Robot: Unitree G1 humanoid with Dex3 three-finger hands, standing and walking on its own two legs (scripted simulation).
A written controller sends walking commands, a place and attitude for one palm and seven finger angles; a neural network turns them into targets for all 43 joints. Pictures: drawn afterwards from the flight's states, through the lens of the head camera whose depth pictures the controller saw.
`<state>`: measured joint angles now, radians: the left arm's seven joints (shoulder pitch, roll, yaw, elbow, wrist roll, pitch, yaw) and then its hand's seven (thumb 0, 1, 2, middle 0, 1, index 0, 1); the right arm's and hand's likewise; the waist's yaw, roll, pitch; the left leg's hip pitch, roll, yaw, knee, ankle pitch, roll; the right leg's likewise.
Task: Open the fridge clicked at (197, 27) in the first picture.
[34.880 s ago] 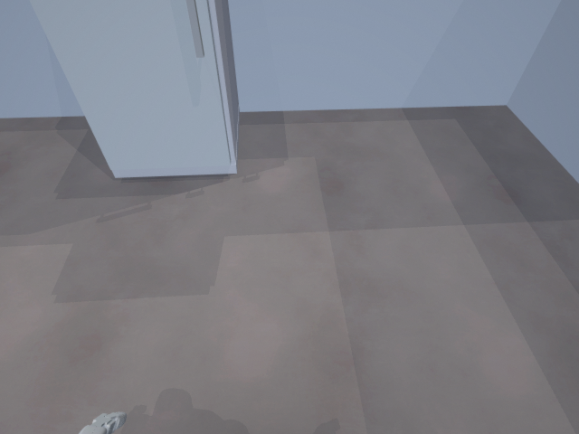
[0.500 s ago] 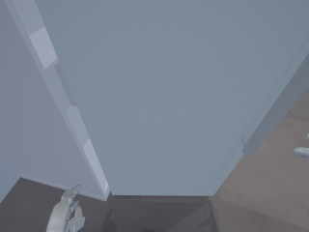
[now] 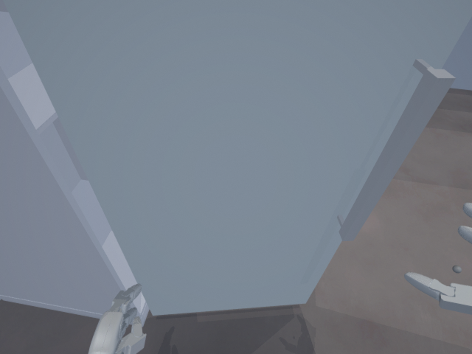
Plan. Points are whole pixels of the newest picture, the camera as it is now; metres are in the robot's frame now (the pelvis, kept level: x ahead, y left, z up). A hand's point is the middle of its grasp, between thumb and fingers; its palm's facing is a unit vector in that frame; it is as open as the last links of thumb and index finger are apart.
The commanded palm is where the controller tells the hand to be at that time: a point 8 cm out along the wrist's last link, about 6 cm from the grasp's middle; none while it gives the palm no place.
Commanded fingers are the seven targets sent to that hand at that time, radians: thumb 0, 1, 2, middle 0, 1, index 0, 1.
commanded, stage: draw the hand back to the body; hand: right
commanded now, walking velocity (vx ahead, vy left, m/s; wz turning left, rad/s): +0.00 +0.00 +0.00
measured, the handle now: (375, 168) +0.42 -0.27 +0.11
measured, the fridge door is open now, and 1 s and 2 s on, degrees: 76 76 76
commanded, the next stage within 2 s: step back with the hand held close in 0.76 s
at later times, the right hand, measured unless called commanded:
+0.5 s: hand (442, 247) +0.22 -0.26 +0.17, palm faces +0.44 +0.79 -0.42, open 7.9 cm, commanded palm +0.17 -0.29 +0.18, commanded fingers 0.00 -0.90 -0.90 0.20 0.30 0.20 0.30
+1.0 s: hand (439, 247) +0.21 -0.24 +0.18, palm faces +0.45 +0.79 -0.41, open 7.4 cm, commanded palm +0.15 -0.27 +0.18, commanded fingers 0.00 -0.90 -0.90 0.20 0.30 0.20 0.30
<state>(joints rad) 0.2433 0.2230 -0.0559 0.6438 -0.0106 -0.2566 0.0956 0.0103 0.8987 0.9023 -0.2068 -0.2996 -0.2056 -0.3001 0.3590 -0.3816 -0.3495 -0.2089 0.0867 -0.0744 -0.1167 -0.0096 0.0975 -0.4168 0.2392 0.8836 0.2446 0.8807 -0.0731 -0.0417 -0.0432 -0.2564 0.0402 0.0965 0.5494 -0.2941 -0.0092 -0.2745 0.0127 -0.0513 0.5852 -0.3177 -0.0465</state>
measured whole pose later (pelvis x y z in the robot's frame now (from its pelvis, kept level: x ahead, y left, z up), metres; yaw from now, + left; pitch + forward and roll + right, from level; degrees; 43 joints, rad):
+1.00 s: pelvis +0.00 +0.02 +0.01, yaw +1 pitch -2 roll +1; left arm 0.18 0.24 -0.02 0.62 0.00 -0.12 0.08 0.01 0.90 0.90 -0.21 -0.30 -0.20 -0.30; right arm 0.41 -0.37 -0.38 -0.38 0.06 -0.13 -0.12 0.01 -0.89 -0.90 0.21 0.30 0.21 0.30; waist -0.05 -0.06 0.01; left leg -0.15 -0.01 0.09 0.42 -0.24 0.02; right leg -0.18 -0.03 -0.05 0.48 -0.27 -0.02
